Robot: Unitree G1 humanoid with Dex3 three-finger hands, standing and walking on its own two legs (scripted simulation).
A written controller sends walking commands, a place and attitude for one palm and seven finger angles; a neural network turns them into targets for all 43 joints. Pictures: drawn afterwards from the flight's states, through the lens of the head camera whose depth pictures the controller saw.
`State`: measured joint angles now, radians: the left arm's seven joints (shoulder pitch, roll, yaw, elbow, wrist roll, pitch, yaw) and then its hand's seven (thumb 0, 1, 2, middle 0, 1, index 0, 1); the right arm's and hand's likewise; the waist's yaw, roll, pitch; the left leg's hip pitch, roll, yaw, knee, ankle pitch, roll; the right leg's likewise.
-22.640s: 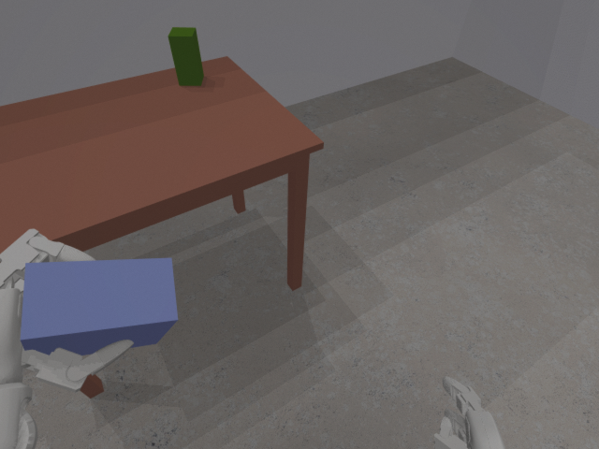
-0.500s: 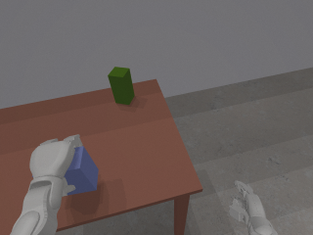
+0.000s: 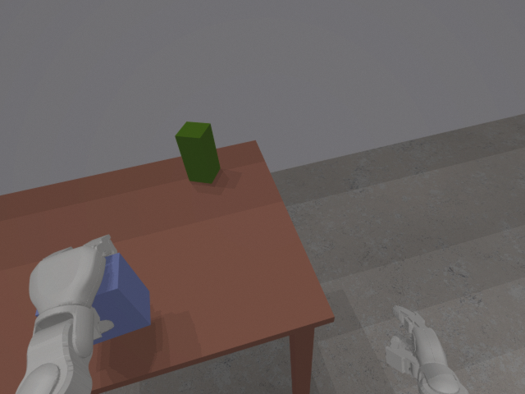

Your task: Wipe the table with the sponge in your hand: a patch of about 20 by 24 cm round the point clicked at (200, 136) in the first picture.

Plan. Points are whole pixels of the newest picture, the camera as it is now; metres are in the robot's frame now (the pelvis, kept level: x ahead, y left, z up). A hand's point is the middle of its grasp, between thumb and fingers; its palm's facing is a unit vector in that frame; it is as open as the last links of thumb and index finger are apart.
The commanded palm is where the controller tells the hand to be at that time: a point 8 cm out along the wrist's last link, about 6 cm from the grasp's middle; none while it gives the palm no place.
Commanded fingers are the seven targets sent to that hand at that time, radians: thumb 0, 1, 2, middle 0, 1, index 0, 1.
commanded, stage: move the sponge above the wiping area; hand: left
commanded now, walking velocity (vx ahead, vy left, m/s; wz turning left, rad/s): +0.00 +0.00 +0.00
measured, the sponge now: (106, 307) +0.21 +0.30 +0.02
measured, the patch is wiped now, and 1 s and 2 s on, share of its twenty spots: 0.00 0.00 0.00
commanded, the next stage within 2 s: lower the sponge onto the table in 1.48 s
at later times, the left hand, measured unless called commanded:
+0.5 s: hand (86, 303) +0.20 +0.31 +0.06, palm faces -0.03 -0.12 -0.99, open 10.4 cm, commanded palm +0.18 +0.28 +0.12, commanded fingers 0.00 0.10 1.30 -1.20 -1.60 -1.20 -1.60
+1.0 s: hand (106, 317) +0.19 +0.28 +0.04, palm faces -0.13 -0.17 -0.98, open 10.4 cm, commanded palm +0.18 +0.28 +0.12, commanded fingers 0.00 0.10 1.30 -1.20 -1.60 -1.20 -1.60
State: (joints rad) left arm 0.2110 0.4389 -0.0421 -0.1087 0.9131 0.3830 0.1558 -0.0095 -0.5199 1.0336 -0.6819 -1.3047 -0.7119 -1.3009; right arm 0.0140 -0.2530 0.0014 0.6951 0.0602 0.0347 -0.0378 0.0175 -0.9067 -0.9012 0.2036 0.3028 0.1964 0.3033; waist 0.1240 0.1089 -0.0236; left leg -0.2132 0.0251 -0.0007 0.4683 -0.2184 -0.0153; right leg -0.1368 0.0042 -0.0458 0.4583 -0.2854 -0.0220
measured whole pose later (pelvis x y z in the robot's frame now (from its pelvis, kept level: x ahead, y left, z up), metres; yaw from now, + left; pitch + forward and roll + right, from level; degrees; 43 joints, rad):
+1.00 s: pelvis -0.01 +0.01 +0.00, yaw +1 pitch -2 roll +0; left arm 0.20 0.42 -0.13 -0.08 0.90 0.44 0.01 -0.01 -0.52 1.04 -0.68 -1.31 -0.71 -1.31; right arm -0.01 -0.26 0.03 0.66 0.06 0.04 -0.04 0.02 -0.91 -0.90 0.21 0.30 0.20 0.30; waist 0.11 0.10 -0.01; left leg -0.22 0.01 -0.01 0.46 -0.20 0.00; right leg -0.14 -0.01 -0.05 0.45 -0.27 -0.01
